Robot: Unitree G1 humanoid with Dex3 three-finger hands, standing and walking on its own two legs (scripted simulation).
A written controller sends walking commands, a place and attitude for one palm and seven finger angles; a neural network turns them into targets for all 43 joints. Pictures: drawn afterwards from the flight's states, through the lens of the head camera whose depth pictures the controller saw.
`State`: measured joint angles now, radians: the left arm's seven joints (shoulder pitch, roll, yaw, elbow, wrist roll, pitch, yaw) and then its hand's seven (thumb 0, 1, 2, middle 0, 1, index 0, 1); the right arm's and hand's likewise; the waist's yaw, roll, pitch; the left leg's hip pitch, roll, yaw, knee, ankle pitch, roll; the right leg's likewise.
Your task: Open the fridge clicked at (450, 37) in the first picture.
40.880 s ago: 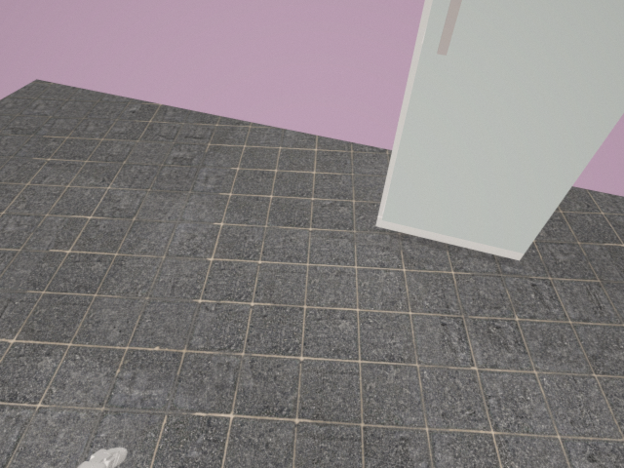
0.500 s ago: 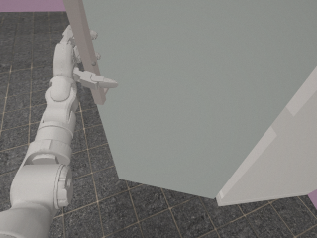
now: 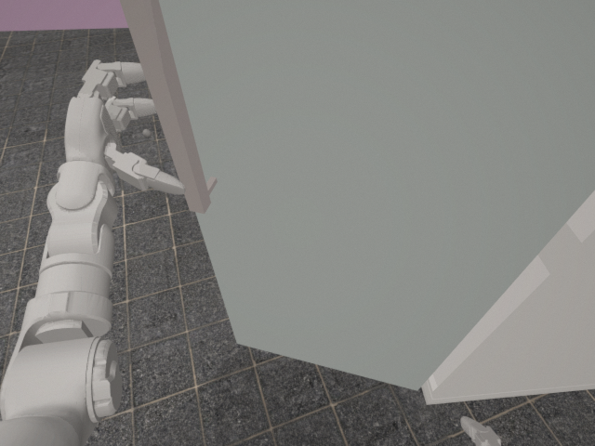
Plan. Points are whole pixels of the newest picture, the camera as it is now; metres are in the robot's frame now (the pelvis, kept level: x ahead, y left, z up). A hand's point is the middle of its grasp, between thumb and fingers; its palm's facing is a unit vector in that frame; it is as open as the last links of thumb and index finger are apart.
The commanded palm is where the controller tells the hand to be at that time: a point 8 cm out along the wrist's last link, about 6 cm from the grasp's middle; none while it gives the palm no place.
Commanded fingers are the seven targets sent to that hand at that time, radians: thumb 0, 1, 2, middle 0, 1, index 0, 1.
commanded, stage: slip the hand off the handle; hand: left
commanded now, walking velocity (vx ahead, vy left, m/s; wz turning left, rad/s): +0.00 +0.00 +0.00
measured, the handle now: (176, 86) +0.48 +0.17 +0.25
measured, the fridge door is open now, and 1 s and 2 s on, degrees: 71 71 71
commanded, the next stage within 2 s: draw the hand back to the body in 1.06 s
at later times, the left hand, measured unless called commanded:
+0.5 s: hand (108, 138) +0.42 +0.24 +0.21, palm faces +0.11 -0.99 -0.13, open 14.7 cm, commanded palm +0.38 +0.29 +0.21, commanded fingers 0.00 -0.55 0.20 -0.25 -1.15 -0.25 -1.15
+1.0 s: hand (84, 186) +0.34 +0.25 +0.21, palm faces +0.14 -0.98 -0.12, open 14.7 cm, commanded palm +0.31 +0.29 +0.21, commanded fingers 0.00 -0.55 0.20 -0.25 -1.15 -0.25 -1.15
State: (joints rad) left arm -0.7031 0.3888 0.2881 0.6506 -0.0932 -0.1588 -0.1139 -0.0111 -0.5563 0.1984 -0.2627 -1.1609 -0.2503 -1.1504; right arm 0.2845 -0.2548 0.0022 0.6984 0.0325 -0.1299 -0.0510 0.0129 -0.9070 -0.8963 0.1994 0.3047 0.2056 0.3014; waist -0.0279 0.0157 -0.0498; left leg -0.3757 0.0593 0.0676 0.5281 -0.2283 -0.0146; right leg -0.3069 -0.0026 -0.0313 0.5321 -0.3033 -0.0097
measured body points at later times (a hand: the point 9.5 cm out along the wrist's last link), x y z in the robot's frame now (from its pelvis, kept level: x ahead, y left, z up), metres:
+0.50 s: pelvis -0.01 +0.01 +0.00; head +0.01 +0.01 +0.45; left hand +0.40 +0.29 +0.22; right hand +0.07 -0.25 -0.12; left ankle +0.02 +0.13 -0.73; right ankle -0.02 -0.11 -0.73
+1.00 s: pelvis -0.01 +0.01 +0.00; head -0.02 -0.01 +0.45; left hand +0.33 +0.30 +0.21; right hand +0.15 -0.23 -0.09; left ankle +0.02 +0.13 -0.73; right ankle -0.02 -0.11 -0.73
